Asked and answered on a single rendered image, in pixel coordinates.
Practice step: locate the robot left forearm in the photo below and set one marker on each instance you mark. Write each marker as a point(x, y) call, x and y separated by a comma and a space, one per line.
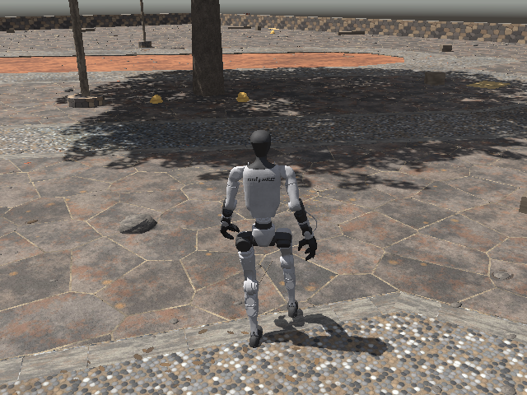
point(226, 215)

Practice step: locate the left robot hand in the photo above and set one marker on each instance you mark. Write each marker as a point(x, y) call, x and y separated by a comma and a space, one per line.
point(231, 227)

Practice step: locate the right robot hand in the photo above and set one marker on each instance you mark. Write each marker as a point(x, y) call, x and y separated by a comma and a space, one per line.
point(312, 247)

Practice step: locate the robot left upper arm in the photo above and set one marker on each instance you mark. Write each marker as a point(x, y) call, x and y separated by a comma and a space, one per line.
point(232, 187)

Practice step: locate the robot right forearm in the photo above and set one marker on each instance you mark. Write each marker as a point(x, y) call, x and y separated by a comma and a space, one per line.
point(303, 222)

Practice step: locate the right robot thigh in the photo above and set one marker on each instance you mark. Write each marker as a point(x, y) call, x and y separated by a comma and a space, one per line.
point(283, 239)

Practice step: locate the right robot foot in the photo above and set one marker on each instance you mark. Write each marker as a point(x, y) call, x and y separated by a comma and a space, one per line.
point(292, 311)

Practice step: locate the robot right upper arm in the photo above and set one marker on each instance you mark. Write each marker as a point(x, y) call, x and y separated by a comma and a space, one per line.
point(291, 185)

